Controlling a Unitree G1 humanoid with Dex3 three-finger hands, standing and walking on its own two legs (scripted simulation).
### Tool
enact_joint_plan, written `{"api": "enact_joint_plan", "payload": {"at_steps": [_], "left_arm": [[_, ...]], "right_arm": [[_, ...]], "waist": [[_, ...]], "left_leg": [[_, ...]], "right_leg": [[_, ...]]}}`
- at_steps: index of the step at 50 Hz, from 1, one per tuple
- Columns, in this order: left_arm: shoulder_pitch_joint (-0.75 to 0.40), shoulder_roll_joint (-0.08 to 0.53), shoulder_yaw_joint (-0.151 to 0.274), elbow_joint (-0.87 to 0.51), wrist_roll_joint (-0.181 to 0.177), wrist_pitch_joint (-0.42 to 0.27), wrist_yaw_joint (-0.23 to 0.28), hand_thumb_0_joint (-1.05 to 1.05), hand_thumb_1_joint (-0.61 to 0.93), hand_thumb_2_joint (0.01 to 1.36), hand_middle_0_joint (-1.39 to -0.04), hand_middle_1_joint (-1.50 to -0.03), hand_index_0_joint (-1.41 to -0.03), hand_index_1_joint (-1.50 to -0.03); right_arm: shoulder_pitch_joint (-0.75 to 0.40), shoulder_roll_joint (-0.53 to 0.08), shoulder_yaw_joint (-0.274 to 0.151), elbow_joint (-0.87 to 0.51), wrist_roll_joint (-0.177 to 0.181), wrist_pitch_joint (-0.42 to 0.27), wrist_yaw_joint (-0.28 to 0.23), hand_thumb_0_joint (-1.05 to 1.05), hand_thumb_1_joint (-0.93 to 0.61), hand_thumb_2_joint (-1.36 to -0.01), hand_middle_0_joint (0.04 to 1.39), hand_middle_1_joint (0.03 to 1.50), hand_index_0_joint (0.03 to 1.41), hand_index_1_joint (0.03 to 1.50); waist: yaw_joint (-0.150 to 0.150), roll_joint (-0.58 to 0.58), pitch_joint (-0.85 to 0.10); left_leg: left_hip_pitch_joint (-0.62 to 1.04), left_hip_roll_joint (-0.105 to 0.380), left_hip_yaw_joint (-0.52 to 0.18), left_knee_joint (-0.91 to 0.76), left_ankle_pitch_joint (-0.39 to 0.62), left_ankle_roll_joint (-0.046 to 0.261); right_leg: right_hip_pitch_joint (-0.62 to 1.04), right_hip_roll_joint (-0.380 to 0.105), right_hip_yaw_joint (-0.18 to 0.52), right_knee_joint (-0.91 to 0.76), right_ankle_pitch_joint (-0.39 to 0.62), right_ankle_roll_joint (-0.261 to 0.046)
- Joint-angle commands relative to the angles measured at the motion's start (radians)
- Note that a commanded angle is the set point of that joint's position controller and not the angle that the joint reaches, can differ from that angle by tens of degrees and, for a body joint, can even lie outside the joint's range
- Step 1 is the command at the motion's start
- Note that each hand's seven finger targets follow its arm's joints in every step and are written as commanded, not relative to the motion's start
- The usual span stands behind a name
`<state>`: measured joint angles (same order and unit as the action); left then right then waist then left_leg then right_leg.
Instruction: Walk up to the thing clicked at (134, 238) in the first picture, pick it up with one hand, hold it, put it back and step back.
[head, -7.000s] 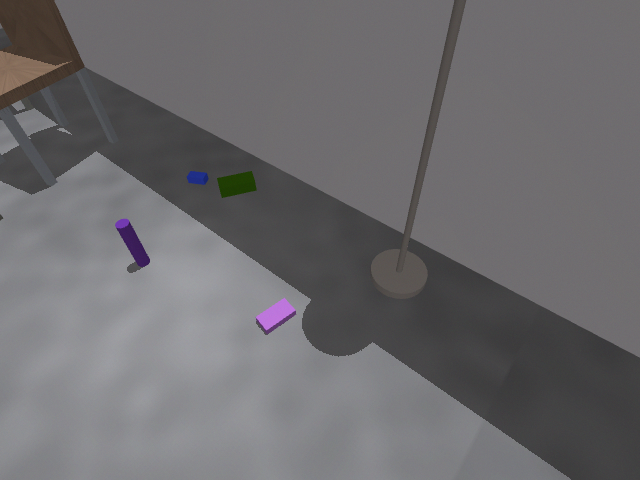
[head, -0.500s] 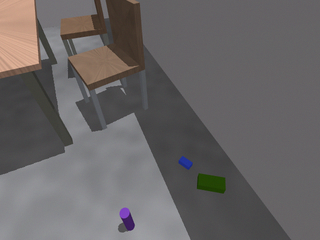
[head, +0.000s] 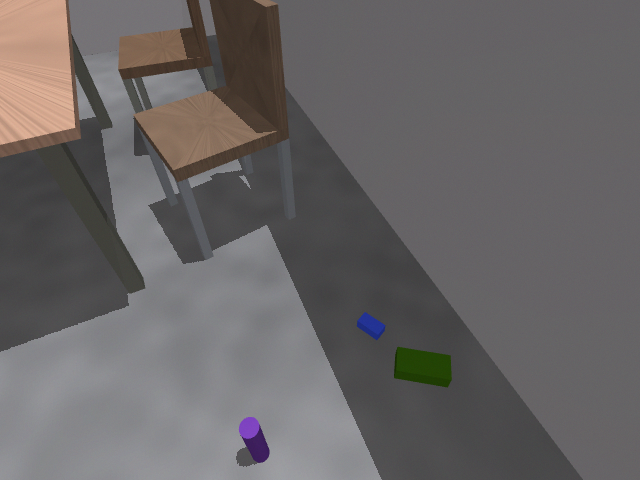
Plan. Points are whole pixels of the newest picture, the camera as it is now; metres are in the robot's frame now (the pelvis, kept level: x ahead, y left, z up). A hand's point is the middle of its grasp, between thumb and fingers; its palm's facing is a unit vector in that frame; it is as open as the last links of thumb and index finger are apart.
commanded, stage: stand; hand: left
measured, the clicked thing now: (255, 441) +0.36 +0.21 -0.67
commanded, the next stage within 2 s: go down in 0.06 s
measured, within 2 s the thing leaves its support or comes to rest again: neither
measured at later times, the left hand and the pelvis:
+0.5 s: hand out of the picture +0.16 +0.27 -0.18, palm faces +0.06 -0.95 -0.32, open 13.4 cm; pelvis -0.01 +0.00 -0.03, yaw -1 degrees
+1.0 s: hand out of the picture +0.14 +0.29 -0.20, palm faces +0.09 -0.94 -0.31, open 17.4 cm; pelvis -0.02 +0.01 -0.09, yaw -1 degrees
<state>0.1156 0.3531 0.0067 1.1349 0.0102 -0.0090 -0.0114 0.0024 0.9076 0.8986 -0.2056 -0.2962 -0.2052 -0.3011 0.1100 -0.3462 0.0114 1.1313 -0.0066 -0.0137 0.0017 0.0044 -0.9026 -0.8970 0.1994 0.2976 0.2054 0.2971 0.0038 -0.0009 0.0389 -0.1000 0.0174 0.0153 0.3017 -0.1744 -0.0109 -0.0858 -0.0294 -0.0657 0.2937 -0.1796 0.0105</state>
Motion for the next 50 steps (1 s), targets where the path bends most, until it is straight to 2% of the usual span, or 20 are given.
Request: {"api": "enact_joint_plan", "payload": {"at_steps": [1, 7, 8, 9, 10, 11, 12, 13, 14, 16, 17, 22, 25, 31, 32, 34, 37, 39, 45, 50], "left_arm": [[-0.031, 0.207, 0.034, -0.053, 0.002, -0.021, 0.018, 0.0, 0.899, 0.9, -0.2, -0.3, -0.2, -0.3], [-0.035, 0.212, 0.035, -0.059, 0.001, -0.021, 0.019, 0.0, 0.899, 0.9, -0.2, -0.3, -0.2, -0.3], [-0.033, 0.211, 0.034, -0.057, -0.001, -0.021, 0.02, 0.0, 0.819, 0.82, -0.12, -0.22, -0.12, -0.22], [-0.384, 0.054, 0.041, -0.408, -0.059, -0.111, 0.036, 0.0, 0.739, 0.74, -0.04, -0.14, -0.04, -0.14], [-0.507, 0.114, 0.065, -0.37, -0.055, -0.109, 0.045, 0.0, 0.659, 0.66, 0.0, -0.06, -0.016, -0.06], [-0.286, 0.17, 0.102, -0.162, -0.037, -0.063, 0.047, 0.0, 0.579, 0.58, -0.008, -0.045, -0.016, -0.039], [-0.237, 0.201, 0.133, -0.096, -0.018, -0.039, 0.036, 0.0, 0.499, 0.5, -0.012, -0.048, -0.023, -0.037], [-0.329, 0.258, 0.166, -0.139, -0.002, -0.043, 0.027, 0.0, 0.419, 0.42, -0.014, -0.053, -0.027, -0.042], [-0.322, 0.29, 0.203, -0.132, 0.02, -0.052, 0.021, 0.0, 0.339, 0.34, -0.02, -0.046, -0.029, -0.038], [-0.129, 0.235, 0.223, -0.078, 0.052, -0.024, -0.001, 0.0, 0.179, 0.18, -0.035, -0.039, -0.045, -0.03], [-0.078, 0.254, 0.256, -0.097, 0.054, -0.011, -0.006, 0.0, 0.111, 0.14, -0.041, -0.036, -0.053, -0.023], [-0.088, 0.211, 0.271, -0.173, 0.056, 0.045, -0.031, 0.0, -0.143, 0.086, -0.057, -0.041, -0.065, -0.033], [-0.066, 0.236, 0.31, -0.262, 0.052, 0.037, -0.047, 0.0, -0.332, 0.053, -0.061, -0.049, -0.069, -0.041], [-0.026, 0.22, 0.306, -0.521, 0.033, 0.06, -0.068, 0.0, -0.528, 0.0, -0.074, -0.036, -0.08, -0.03], [-0.024, 0.192, 0.283, -0.561, 0.028, 0.071, -0.07, 0.0, -0.54, 0.0, -0.076, -0.03, -0.08, -0.025], [0.025, 0.218, 0.317, -0.613, 0.023, 0.096, -0.065, 0.0, -0.572, 0.0, -0.08, -0.02, -0.082, -0.019], [0.063, 0.232, 0.327, -0.693, 0.021, 0.137, -0.059, 0.0, -0.574, 0.0, -0.078, -0.025, -0.079, -0.024], [0.081, 0.205, 0.314, -0.712, 0.016, 0.164, -0.06, 0.0, -0.593, 0.0, -0.078, -0.023, -0.077, -0.024], [0.141, 0.235, 0.346, -0.845, 0.01, 0.218, -0.063, 0.0, -0.578, 0.0, -0.084, -0.041, -0.085, -0.04], [0.207, 0.205, 0.345, -0.842, 0.0, 0.25, -0.075, 0.0, -0.562, 0.008, -0.079, -0.047, -0.082, -0.044]], "right_arm": [[-0.046, -0.218, -0.041, -0.058, -0.003, -0.016, -0.012, 0.0, -0.9, -0.9, 0.2, 0.3, 0.2, 0.3], [-0.041, -0.215, -0.042, -0.058, -0.003, -0.017, -0.012, 0.0, -0.9, -0.9, 0.2, 0.3, 0.2, 0.3], [-0.036, -0.212, -0.04, -0.056, -0.003, -0.018, -0.011, 0.0, -0.961, -0.904, 0.206, 0.292, 0.203, 0.292], [-0.013, -0.055, -0.003, -0.333, 0.069, -0.063, -0.034, 0.0, -0.974, -0.922, 0.199, 0.3, 0.199, 0.3], [0.034, -0.085, -0.012, -0.284, 0.067, -0.061, -0.044, 0.0, -0.967, -0.922, 0.199, 0.3, 0.199, 0.3], [0.084, -0.111, -0.028, -0.279, 0.072, -0.047, -0.055, 0.0, -0.981, -0.927, 0.199, 0.3, 0.199, 0.3], [0.098, -0.11, -0.041, -0.296, 0.064, -0.041, -0.055, 0.0, -0.988, -0.927, 0.199, 0.3, 0.199, 0.3], [0.111, -0.108, -0.051, -0.325, 0.06, -0.045, -0.058, 0.0, -0.985, -0.926, 0.199, 0.3, 0.199, 0.3], [0.12, -0.11, -0.07, -0.346, 0.044, -0.049, -0.059, 0.0, -0.986, -0.926, 0.199, 0.3, 0.199, 0.3], [0.167, -0.097, -0.089, -0.374, 0.024, -0.053, -0.046, 0.0, -0.96, -0.917, 0.199, 0.3, 0.199, 0.3], [0.159, -0.098, -0.093, -0.409, 0.026, -0.054, -0.043, 0.0, -0.95, -0.913, 0.2, 0.3, 0.199, 0.3], [0.13, -0.084, -0.098, -0.505, 0.03, -0.063, -0.03, 0.0, -0.917, -0.904, 0.2, 0.3, 0.2, 0.3], [0.126, -0.081, -0.103, -0.558, 0.027, -0.08, -0.024, 0.0, -0.904, -0.899, 0.2, 0.3, 0.2, 0.3], [0.136, -0.076, -0.109, -0.63, 0.028, -0.113, -0.039, 0.0, -0.886, -0.892, 0.2, 0.3, 0.2, 0.3], [0.145, -0.068, -0.107, -0.628, 0.029, -0.117, -0.043, 0.0, -0.881, -0.891, 0.2, 0.3, 0.2, 0.3], [0.151, -0.069, -0.108, -0.641, 0.027, -0.127, -0.054, 0.0, -0.876, -0.889, 0.2, 0.3, 0.2, 0.3], [0.149, -0.071, -0.104, -0.653, 0.025, -0.14, -0.067, 0.0, -0.873, -0.889, 0.2, 0.3, 0.2, 0.3], [0.137, -0.064, -0.095, -0.662, 0.025, -0.15, -0.073, 0.0, -0.867, -0.887, 0.2, 0.3, 0.2, 0.3], [0.126, -0.052, -0.083, -0.69, 0.02, -0.174, -0.092, 0.0, -0.868, -0.888, 0.2, 0.3, 0.2, 0.3], [0.122, -0.041, -0.076, -0.711, 0.016, -0.193, -0.105, 0.0, -0.88, -0.891, 0.2, 0.3, 0.2, 0.3]], "waist": [[0.0, 0.003, -0.06], [-0.004, 0.01, -0.071], [-0.004, 0.009, -0.067], [-0.125, 0.025, 0.03], [-0.099, -0.006, -0.026], [-0.072, -0.038, -0.013], [-0.055, -0.046, -0.053], [-0.045, -0.045, -0.107], [-0.031, -0.035, -0.198], [0.002, 0.017, -0.266], [0.028, 0.042, -0.295], [-0.001, 0.033, -0.247], [0.005, 0.048, -0.287], [-0.028, 0.073, -0.346], [-0.034, 0.071, -0.339], [-0.03, 0.071, -0.379], [-0.035, 0.072, -0.371], [-0.045, 0.075, -0.34], [-0.031, 0.124, -0.357], [-0.044, 0.09, -0.336]], "left_leg": [[0.004, 0.125, -0.095, -0.039, 0.147, 0.029], [0.015, 0.124, -0.091, -0.03, 0.193, 0.026], [0.013, 0.125, -0.094, -0.035, 0.197, 0.023], [-0.103, -0.016, 0.031, 0.03, 0.024, 0.021], [-0.1, -0.022, 0.025, 0.055, 0.0, 0.027], [-0.131, -0.019, 0.025, 0.07, 0.0, 0.026], [-0.162, -0.026, 0.025, 0.112, 0.012, 0.027], [-0.178, -0.025, 0.02, 0.146, 0.026, 0.029], [-0.181, -0.026, 0.021, 0.183, 0.056, 0.029], [-0.246, -0.037, 0.022, 0.251, 0.12, 0.021], [-0.251, -0.042, 0.024, 0.261, 0.14, 0.016], [-0.334, -0.023, 0.009, 0.337, 0.117, 0.011], [-0.403, -0.015, 0.003, 0.423, 0.087, 0.011], [-0.464, 0.003, -0.022, 0.505, 0.011, 0.015], [-0.474, 0.005, -0.022, 0.514, -0.004, 0.014], [-0.475, 0.007, -0.023, 0.545, 0.016, 0.016], [-0.505, 0.008, -0.025, 0.576, 0.029, 0.016], [-0.528, 0.012, -0.032, 0.578, -0.022, 0.014], [-0.553, 0.014, -0.047, 0.607, -0.026, 0.009], [-0.625, 0.004, -0.038, 0.65, -0.09, 0.02]], "right_leg": [[0.013, -0.126, 0.106, -0.044, 0.127, -0.024], [0.024, -0.126, 0.106, -0.034, 0.174, -0.027], [0.018, -0.124, 0.105, -0.033, 0.168, -0.025], [-0.234, 0.023, 0.042, 0.035, 0.086, -0.02], [-0.185, 0.018, 0.031, 0.048, 0.05, -0.017], [-0.19, 0.026, 0.021, 0.059, 0.031, -0.021], [-0.195, 0.023, 0.018, 0.088, 0.028, -0.023], [-0.204, 0.018, 0.024, 0.122, 0.05, -0.023], [-0.183, 0.015, 0.03, 0.169, 0.09, -0.021], [-0.183, 0.01, 0.034, 0.243, 0.152, -0.028], [-0.168, 0.011, 0.036, 0.26, 0.161, -0.033], [-0.292, 0.032, 0.023, 0.325, 0.1, -0.038], [-0.37, 0.034, 0.021, 0.412, 0.059, -0.039], [-0.488, 0.036, 0.02, 0.511, -0.017, -0.036], [-0.514, 0.038, 0.021, 0.518, -0.031, -0.035], [-0.516, 0.035, 0.022, 0.537, -0.014, -0.033], [-0.536, 0.033, 0.022, 0.561, 0.001, -0.03], [-0.573, 0.035, 0.017, 0.574, -0.055, -0.031], [-0.61, 0.035, 0.008, 0.619, -0.075, -0.034], [-0.645, 0.033, 0.013, 0.628, -0.111, -0.03]]}}
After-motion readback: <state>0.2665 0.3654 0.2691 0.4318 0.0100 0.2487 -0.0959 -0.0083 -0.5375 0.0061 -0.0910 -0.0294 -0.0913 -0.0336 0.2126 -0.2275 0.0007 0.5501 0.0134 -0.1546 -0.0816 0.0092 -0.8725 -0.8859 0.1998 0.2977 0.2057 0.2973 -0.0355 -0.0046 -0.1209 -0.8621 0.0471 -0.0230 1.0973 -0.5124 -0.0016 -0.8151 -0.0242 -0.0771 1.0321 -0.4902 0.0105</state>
